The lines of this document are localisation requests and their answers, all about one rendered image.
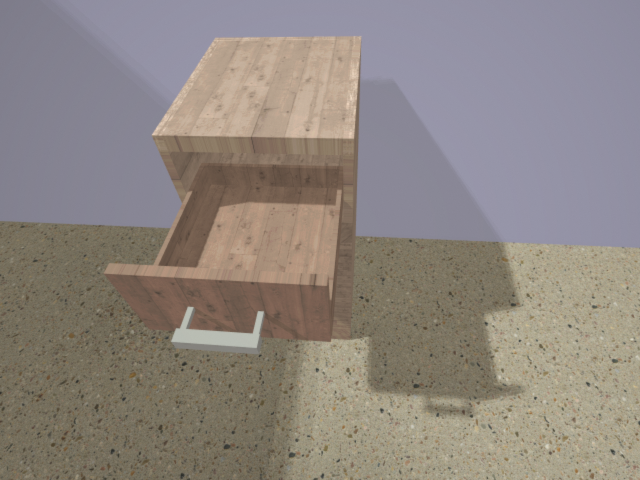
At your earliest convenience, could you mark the handle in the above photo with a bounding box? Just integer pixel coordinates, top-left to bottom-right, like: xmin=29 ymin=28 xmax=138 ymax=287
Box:
xmin=171 ymin=307 xmax=265 ymax=354

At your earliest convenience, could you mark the drawer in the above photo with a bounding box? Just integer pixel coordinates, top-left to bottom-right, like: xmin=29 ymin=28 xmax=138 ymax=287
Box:
xmin=103 ymin=163 xmax=343 ymax=342

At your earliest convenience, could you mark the cabinet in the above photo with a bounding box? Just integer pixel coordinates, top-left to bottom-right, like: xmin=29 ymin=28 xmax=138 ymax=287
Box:
xmin=152 ymin=36 xmax=361 ymax=340

